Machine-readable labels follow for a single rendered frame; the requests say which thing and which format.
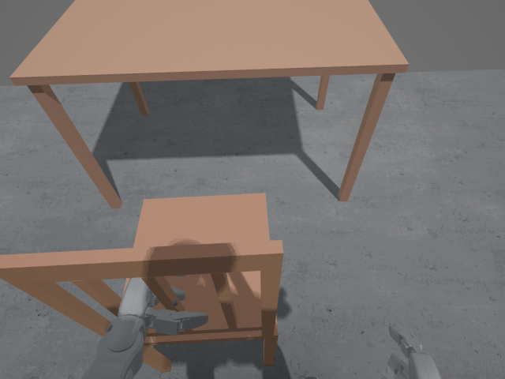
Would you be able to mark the robot left hand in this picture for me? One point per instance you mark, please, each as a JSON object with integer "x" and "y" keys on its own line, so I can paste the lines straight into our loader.
{"x": 136, "y": 301}

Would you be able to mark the chair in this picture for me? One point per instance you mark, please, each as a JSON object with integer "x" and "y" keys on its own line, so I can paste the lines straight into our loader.
{"x": 221, "y": 243}

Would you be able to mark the table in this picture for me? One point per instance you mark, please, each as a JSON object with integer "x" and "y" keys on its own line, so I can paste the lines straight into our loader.
{"x": 107, "y": 41}

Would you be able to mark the robot right hand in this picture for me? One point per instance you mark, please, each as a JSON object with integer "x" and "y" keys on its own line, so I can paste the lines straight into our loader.
{"x": 420, "y": 365}

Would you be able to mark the robot left forearm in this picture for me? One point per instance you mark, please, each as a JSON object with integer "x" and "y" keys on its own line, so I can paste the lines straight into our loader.
{"x": 120, "y": 351}

